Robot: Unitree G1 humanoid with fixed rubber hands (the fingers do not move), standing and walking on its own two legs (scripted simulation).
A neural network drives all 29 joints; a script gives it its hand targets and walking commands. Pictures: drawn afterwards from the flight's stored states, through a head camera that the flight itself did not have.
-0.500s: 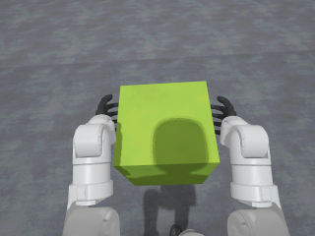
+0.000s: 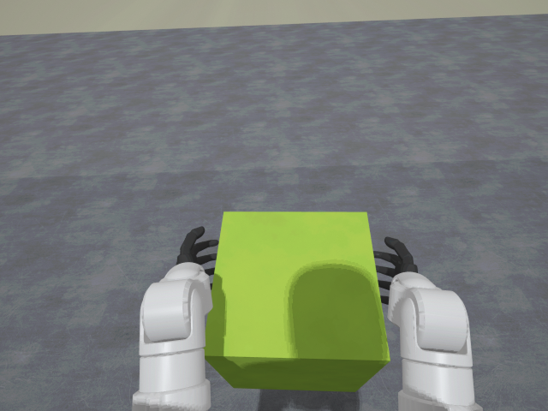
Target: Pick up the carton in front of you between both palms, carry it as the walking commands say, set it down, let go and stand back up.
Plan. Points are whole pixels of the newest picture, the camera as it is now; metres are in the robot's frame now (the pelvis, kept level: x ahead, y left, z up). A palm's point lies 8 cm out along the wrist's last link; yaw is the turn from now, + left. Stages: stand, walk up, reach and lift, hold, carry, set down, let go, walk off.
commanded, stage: carry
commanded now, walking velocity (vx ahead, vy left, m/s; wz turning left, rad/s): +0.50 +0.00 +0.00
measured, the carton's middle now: (294, 308) +0.31 +0.00 +0.01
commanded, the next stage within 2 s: none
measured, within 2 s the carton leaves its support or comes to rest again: neither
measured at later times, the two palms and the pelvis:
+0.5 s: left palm (226, 162) +0.58 +0.13 +0.11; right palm (370, 171) +0.57 -0.16 +0.09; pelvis +0.29 -0.02 -0.01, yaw +0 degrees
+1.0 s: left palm (232, 114) +0.83 +0.14 +0.09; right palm (341, 116) +0.82 -0.14 +0.08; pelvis +0.53 +0.00 +0.00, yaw -1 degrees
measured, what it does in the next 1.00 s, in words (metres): walks ahead: right foot, then left foot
